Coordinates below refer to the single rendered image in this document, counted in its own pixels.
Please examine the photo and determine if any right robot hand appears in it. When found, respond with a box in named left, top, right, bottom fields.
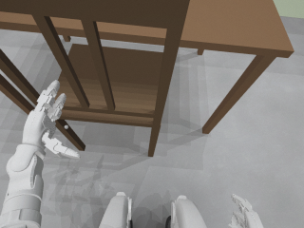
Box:
left=228, top=194, right=265, bottom=228

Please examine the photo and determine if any left robot thigh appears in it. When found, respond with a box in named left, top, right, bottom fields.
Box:
left=99, top=196, right=132, bottom=228

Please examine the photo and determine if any left robot hand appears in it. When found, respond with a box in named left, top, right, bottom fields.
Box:
left=22, top=80, right=81, bottom=160

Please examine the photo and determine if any table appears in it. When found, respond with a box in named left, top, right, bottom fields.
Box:
left=0, top=0, right=295, bottom=134

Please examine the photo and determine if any left robot forearm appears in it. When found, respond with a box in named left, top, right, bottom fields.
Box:
left=0, top=143, right=46, bottom=228

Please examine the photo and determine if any robot right shin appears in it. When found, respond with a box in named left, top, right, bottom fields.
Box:
left=170, top=195, right=187, bottom=228

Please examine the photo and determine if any chair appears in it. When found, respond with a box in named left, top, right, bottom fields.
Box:
left=0, top=0, right=190, bottom=157

